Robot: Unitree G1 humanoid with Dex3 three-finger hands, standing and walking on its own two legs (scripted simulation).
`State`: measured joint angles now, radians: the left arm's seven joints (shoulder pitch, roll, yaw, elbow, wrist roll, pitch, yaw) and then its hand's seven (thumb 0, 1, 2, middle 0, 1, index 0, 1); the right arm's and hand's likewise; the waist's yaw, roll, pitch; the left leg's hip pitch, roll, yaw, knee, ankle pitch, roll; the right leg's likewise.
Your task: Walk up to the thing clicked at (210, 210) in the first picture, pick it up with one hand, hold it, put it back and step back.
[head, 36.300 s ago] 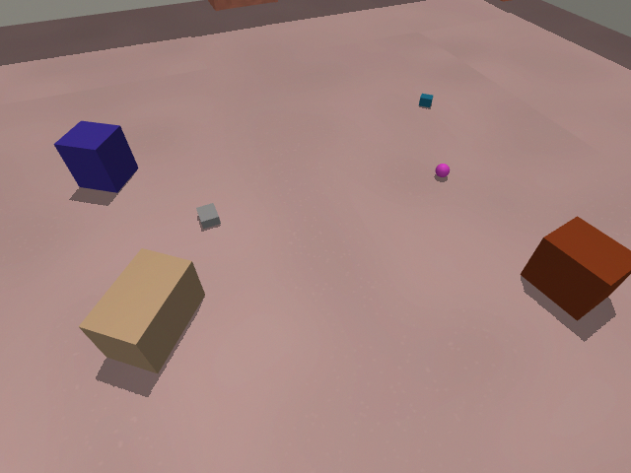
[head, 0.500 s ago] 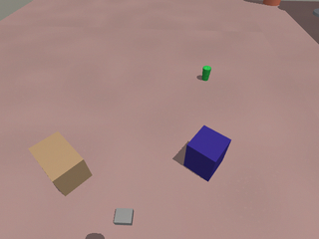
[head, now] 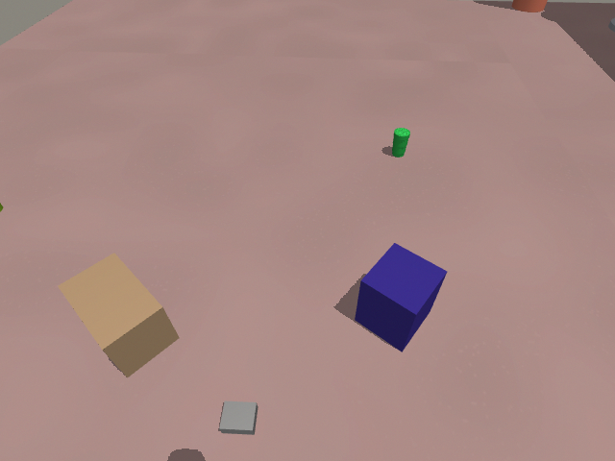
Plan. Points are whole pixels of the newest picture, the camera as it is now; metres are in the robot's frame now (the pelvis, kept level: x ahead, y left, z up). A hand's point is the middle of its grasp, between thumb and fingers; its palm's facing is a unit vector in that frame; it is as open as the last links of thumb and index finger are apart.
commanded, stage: walk up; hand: left
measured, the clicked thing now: (239, 417) +0.42 +0.25 -0.76
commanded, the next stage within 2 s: stand in 0.40 s
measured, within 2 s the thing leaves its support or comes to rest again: neither
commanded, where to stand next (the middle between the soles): +0.04 +0.01 m, yaw +0 degrees
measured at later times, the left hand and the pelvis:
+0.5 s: hand out of the picture +0.09 +0.26 -0.15, palm faces -0.01 -0.94 -0.35, open 7.4 cm; pelvis +0.00 +0.00 +0.00, yaw +0 degrees
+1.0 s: hand out of the picture +0.05 +0.25 -0.15, palm faces -0.03 -0.94 -0.34, open 7.4 cm; pelvis -0.01 +0.00 +0.00, yaw +0 degrees
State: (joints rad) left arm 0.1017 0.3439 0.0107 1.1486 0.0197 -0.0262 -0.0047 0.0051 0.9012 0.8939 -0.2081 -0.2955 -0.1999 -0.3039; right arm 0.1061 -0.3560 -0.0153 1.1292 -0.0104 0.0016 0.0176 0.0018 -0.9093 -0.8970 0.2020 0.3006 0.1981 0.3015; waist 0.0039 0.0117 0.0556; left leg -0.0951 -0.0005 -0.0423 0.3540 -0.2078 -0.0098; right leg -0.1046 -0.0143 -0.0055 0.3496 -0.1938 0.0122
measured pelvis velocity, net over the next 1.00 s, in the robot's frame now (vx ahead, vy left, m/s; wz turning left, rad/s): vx -0.01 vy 0.00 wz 0.00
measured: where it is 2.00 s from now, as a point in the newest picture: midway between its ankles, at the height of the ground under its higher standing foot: outside the picture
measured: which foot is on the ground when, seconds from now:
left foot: down 0.00-1.00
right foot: down 0.00-1.00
